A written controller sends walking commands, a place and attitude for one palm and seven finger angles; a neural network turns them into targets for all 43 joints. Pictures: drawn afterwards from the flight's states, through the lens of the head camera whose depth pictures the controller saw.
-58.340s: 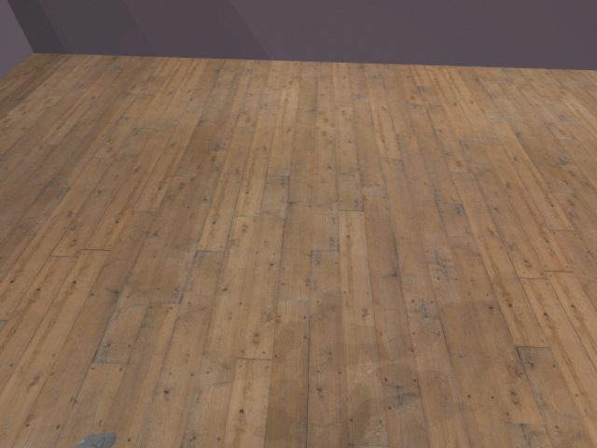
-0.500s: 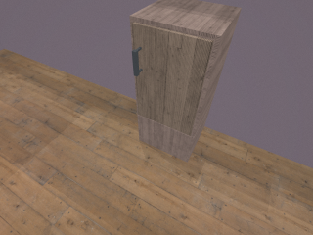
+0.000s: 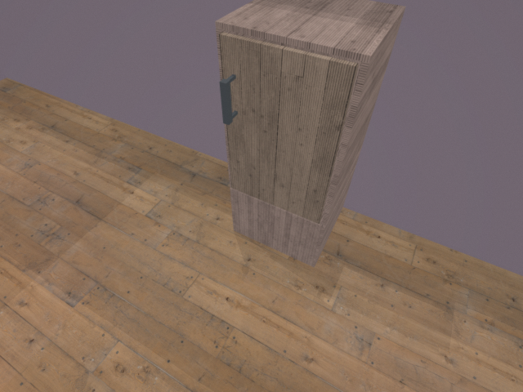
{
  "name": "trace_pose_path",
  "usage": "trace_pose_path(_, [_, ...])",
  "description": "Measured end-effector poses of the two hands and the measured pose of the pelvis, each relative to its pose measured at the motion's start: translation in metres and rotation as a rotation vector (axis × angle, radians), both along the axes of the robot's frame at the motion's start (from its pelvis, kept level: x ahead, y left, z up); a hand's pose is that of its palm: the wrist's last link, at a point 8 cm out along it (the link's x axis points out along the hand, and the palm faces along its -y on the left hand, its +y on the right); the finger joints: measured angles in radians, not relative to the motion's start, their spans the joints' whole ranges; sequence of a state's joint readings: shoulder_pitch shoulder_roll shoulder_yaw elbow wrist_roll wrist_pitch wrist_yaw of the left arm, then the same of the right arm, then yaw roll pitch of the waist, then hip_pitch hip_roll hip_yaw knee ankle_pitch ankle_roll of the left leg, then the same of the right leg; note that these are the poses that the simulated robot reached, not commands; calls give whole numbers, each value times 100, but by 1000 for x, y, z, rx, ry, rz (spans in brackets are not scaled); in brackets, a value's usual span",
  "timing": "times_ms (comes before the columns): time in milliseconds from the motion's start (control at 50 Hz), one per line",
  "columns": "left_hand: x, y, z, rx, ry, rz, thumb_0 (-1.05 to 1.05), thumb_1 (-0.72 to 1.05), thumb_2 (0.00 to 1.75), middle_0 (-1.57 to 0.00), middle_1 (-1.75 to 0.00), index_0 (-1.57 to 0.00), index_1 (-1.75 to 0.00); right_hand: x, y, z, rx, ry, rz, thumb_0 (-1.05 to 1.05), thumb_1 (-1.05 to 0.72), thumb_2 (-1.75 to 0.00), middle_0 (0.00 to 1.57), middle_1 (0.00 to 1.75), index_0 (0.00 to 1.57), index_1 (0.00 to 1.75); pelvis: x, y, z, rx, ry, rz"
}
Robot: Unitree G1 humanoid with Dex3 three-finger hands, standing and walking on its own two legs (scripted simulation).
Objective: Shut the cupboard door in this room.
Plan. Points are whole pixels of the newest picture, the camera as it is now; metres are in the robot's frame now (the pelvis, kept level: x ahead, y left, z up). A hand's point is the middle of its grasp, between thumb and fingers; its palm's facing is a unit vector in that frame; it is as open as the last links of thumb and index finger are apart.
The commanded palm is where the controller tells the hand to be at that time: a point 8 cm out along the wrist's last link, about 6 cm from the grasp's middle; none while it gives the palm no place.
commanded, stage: look to check the result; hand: left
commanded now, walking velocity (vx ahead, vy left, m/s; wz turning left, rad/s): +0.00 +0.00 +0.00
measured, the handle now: (230, 99) +0.88 +0.14 -0.02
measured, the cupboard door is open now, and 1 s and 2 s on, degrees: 0 0 0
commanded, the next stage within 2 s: stand and wait in 0.08 s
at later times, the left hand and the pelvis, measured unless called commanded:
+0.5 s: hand out of the picture +0.03 +0.19 -0.17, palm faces +0.03 -0.97 -0.24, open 7.4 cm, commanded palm none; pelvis +0.01 -0.01 +0.00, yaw +0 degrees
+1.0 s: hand out of the picture +0.05 +0.19 -0.17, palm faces +0.03 -0.97 -0.25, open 7.4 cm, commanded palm none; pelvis +0.03 -0.01 +0.00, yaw +1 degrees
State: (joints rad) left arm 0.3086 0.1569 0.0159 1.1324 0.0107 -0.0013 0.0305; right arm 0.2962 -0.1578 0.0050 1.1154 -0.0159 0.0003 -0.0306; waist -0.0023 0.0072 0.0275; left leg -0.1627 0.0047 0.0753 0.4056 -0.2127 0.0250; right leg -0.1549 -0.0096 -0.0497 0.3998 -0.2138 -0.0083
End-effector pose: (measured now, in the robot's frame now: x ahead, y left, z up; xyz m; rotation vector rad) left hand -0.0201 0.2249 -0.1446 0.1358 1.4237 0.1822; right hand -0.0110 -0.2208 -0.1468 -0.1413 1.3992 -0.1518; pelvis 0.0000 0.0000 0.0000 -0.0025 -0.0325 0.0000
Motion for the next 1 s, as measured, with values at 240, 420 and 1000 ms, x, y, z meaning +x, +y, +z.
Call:
trace_pose_path(240, [24, 7, 2, 15, -38, -17, 1, 90, 90, -20, -30, -20, -30, 17, -14, 4, -27, -15, 20, 0, -90, -90, 20, 30, 20, 30, 6, -2, 1, 0, 0, 4])
trace_pose_path(420, [36, 12, 5, 31, -47, -26, 1, 90, 90, -20, -30, -20, -30, 29, -21, 6, -36, -21, 30, 0, -90, -90, 20, 30, 20, 30, 11, -4, 2, 0, 2, 6])
trace_pose_path(1000, [60, 13, 9, 52, -64, -29, 1, 90, 90, -20, -30, -20, -30, 66, -40, 10, -60, -50, 57, 0, -90, -90, 20, 30, 20, 30, 28, -13, 4, 1, 7, 11])
